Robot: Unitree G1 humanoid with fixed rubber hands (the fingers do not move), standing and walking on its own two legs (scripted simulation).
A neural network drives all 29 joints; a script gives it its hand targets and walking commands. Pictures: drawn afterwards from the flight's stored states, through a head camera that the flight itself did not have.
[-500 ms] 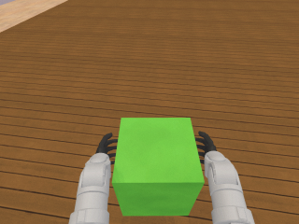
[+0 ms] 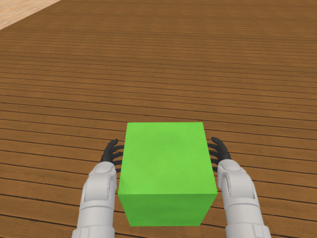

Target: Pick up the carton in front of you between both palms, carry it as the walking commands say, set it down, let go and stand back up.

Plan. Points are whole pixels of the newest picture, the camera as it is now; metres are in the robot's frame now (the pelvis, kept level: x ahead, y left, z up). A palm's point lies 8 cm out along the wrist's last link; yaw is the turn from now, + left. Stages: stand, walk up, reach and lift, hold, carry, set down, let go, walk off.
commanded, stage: carry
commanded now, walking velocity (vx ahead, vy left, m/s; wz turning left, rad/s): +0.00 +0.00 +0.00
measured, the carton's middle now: (165, 176) +0.30 +0.00 -0.04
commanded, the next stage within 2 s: hold in 0.10 s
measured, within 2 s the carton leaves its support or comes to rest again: neither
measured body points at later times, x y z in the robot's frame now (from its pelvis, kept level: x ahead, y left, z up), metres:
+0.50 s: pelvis -0.02 -0.01 +0.01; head -0.05 -0.03 +0.46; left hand +0.26 +0.17 +0.04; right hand +0.29 -0.13 +0.04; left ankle -0.04 +0.10 -0.73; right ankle +0.06 -0.11 -0.73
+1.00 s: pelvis -0.02 -0.04 +0.01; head -0.05 -0.06 +0.46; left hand +0.27 +0.15 +0.05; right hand +0.30 -0.15 +0.04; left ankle -0.04 +0.10 -0.73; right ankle +0.06 -0.11 -0.73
